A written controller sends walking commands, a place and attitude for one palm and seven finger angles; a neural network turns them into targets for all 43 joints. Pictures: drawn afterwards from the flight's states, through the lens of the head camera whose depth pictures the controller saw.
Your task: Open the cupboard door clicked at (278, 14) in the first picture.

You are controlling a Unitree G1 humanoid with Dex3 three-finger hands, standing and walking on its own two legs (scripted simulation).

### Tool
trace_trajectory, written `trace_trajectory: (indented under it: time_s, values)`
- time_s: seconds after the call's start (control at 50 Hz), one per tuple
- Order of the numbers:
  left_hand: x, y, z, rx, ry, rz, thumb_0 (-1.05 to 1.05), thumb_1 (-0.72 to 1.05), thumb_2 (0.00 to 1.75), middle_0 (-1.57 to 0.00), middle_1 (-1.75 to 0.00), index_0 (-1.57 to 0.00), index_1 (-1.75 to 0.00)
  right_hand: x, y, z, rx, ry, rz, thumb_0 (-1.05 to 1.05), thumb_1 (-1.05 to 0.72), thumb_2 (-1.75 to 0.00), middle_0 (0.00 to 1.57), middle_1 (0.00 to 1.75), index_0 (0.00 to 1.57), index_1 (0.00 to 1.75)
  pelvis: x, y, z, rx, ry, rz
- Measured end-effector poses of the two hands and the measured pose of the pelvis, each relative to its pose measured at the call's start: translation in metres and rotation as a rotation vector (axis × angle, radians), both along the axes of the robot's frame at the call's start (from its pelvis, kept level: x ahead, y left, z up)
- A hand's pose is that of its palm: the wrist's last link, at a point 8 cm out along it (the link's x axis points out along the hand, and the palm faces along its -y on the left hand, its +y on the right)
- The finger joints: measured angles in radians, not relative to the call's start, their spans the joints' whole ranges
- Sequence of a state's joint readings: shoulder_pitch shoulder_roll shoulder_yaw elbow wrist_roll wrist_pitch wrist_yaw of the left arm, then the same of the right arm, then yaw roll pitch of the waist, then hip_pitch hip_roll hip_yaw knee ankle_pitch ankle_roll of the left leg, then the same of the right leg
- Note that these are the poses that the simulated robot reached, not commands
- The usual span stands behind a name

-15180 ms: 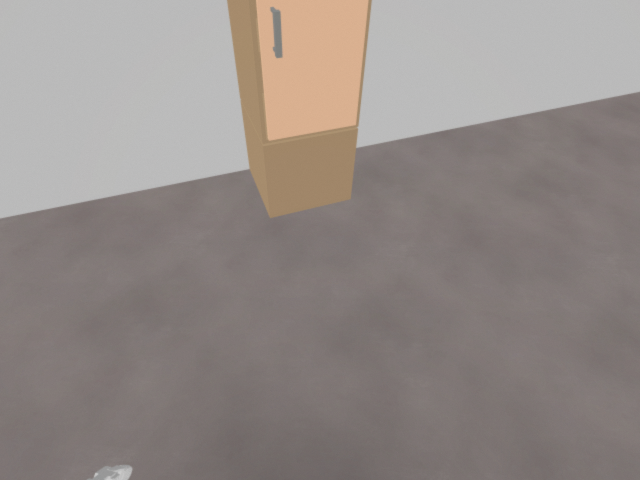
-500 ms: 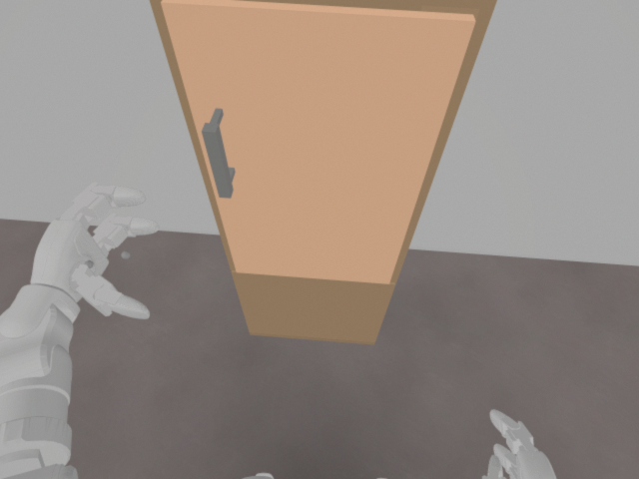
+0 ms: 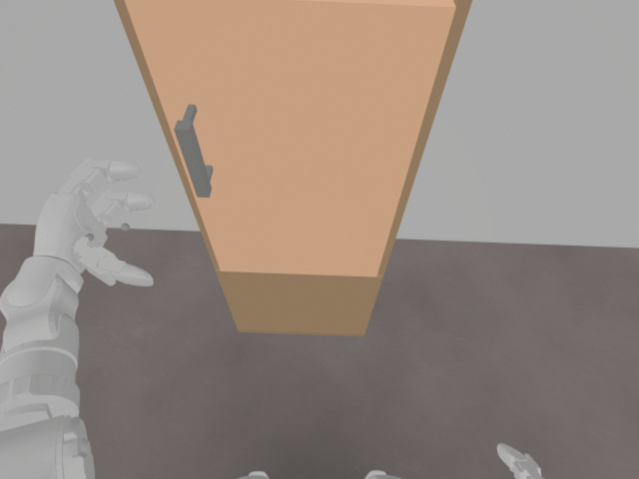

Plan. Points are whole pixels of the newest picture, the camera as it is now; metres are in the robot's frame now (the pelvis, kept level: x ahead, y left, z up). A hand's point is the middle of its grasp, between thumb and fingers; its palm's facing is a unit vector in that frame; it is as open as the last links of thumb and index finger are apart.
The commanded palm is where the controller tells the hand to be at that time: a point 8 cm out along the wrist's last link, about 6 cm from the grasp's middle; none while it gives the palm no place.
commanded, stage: move the hooked fingers beside the handle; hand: left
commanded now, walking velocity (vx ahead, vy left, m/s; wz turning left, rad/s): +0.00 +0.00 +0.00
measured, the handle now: (197, 153) +0.54 +0.19 +0.07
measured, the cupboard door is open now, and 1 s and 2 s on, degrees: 0 0 0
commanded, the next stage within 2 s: slide the fingers in behind the handle in 1.92 s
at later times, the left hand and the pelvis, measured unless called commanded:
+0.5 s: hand (145, 188) +0.46 +0.24 +0.08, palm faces -0.03 -1.00 -0.02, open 14.0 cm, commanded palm +0.44 +0.29 +0.08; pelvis -0.01 +0.00 -0.01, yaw -1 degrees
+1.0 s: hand (153, 172) +0.49 +0.24 +0.08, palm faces -0.06 -1.00 -0.01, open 14.0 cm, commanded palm +0.47 +0.28 +0.08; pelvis +0.01 +0.01 -0.01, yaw -3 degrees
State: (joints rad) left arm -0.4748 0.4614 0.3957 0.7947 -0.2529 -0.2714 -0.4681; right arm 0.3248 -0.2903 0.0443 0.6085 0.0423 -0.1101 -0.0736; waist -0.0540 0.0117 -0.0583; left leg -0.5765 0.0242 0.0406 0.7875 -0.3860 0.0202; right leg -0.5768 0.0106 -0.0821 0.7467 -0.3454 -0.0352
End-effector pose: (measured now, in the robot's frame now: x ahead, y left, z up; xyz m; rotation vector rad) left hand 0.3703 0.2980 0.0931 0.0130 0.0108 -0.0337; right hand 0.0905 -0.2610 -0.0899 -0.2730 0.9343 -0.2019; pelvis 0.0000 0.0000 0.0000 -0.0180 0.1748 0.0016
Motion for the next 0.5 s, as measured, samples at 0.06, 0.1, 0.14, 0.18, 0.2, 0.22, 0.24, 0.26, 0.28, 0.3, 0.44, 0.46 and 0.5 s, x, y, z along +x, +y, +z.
trace_trajectory:
  time_s: [0.06,0.1,0.14,0.18,0.2,0.22,0.24,0.26,0.28,0.3,0.44,0.46,0.5]
  values:
    - [0.008,0.0,0.0,-0.022,-0.002,0.011,-0.01,-0.5,0.3,-0.3,-1.2,-0.3,-1.2,-0.004,-0.002,-0.001,-0.002,0.014,-0.008,0.01,-0.91,-0.9,0.2,0.3,0.21,0.3,-0.001,-0.001,-0.001,0.001,0.005,-0.003]
    - [0.012,0.002,-0.001,-0.024,0.007,0.02,-0.01,-0.5,0.3,-0.3,-1.2,-0.3,-1.2,-0.007,-0.004,-0.001,-0.003,0.024,-0.014,0.01,-0.91,-0.9,0.2,0.3,0.21,0.3,-0.001,-0.002,-0.002,0.001,0.009,-0.004]
    - [0.016,0.003,-0.003,-0.011,0.017,0.022,-0.01,-0.5,0.3,-0.3,-1.2,-0.3,-1.2,-0.011,-0.005,-0.002,-0.005,0.036,-0.02,0.01,-0.91,-0.9,0.2,0.3,0.21,0.3,-0.002,-0.002,-0.003,0.0,0.016,-0.005]
    - [0.019,0.003,-0.003,0.004,0.024,0.017,-0.01,-0.5,0.3,-0.3,-1.2,-0.3,-1.2,-0.016,-0.006,-0.004,-0.006,0.055,-0.024,0.01,-0.91,-0.9,0.2,0.3,0.21,0.3,-0.003,-0.002,-0.004,-0.002,0.022,-0.003]
    - [0.021,0.002,-0.004,0.009,0.024,0.014,-0.01,-0.5,0.3,-0.3,-1.2,-0.3,-1.2,-0.019,-0.007,-0.006,-0.007,0.067,-0.025,0.01,-0.91,-0.9,0.2,0.3,0.2,0.3,-0.003,-0.002,-0.004,-0.002,0.025,-0.003]
    - [0.024,0.001,-0.004,0.01,0.022,0.01,-0.01,-0.5,0.3,-0.3,-1.2,-0.29,-1.2,-0.022,-0.007,-0.007,-0.008,0.08,-0.027,0.01,-0.91,-0.9,0.2,0.3,0.2,0.3,-0.004,-0.002,-0.005,-0.003,0.029,-0.002]
    - [0.026,0.0,-0.004,0.007,0.018,0.008,-0.01,-0.5,0.3,-0.3,-1.2,-0.29,-1.2,-0.025,-0.008,-0.008,-0.01,0.094,-0.028,0.01,-0.91,-0.9,0.2,0.3,0.2,0.3,-0.005,-0.002,-0.005,-0.003,0.032,-0.001]
    - [0.029,-0.001,-0.004,0.001,0.012,0.006,-0.01,-0.5,0.3,-0.3,-1.2,-0.29,-1.2,-0.028,-0.008,-0.009,-0.012,0.108,-0.031,0.01,-0.91,-0.9,0.2,0.3,0.2,0.3,-0.005,-0.002,-0.006,-0.003,0.035,-0.001]
    - [0.032,-0.003,-0.003,-0.006,0.006,0.004,-0.01,-0.5,0.3,-0.3,-1.2,-0.3,-1.2,-0.031,-0.009,-0.01,-0.013,0.12,-0.034,0.01,-0.91,-0.9,0.2,0.3,0.2,0.3,-0.006,-0.002,-0.006,-0.003,0.038,-0.001]
    - [0.035,-0.004,-0.003,-0.012,0.002,0.004,-0.01,-0.5,0.3,-0.3,-1.2,-0.3,-1.2,-0.034,-0.009,-0.011,-0.015,0.132,-0.039,0.01,-0.91,-0.9,0.2,0.3,0.21,0.3,-0.006,-0.002,-0.007,-0.004,0.042,-0.001]
    - [0.061,-0.003,-0.007,-0.009,0.034,0.006,-0.01,-0.5,0.3,-0.3,-1.2,-0.3,-1.2,-0.058,-0.011,-0.013,-0.028,0.194,-0.086,0.01,-0.91,-0.9,0.2,0.3,0.21,0.3,-0.008,-0.002,-0.011,-0.008,0.072,-0.008]
    - [0.064,-0.003,-0.007,-0.004,0.037,0.005,-0.01,-0.5,0.3,-0.3,-1.2,-0.3,-1.2,-0.062,-0.011,-0.013,-0.03,0.205,-0.091,0.01,-0.91,-0.9,0.2,0.3,0.21,0.3,-0.008,-0.002,-0.011,-0.01,0.078,-0.008]
    - [0.071,-0.003,-0.007,0.006,0.034,0.002,-0.01,-0.5,0.3,-0.3,-1.2,-0.3,-1.2,-0.07,-0.011,-0.014,-0.033,0.232,-0.101,0.01,-0.91,-0.9,0.2,0.3,0.21,0.3,-0.008,-0.001,-0.012,-0.011,0.088,-0.01]
